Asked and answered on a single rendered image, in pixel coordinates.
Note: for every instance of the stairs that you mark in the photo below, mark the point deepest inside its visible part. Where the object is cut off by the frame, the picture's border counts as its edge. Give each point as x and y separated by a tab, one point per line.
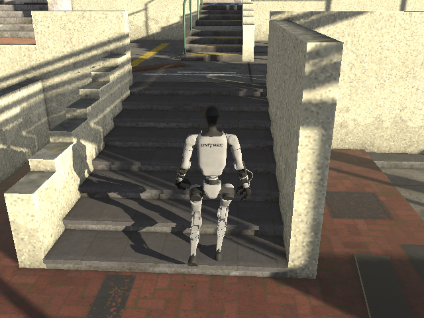
170	244
219	15
213	45
16	20

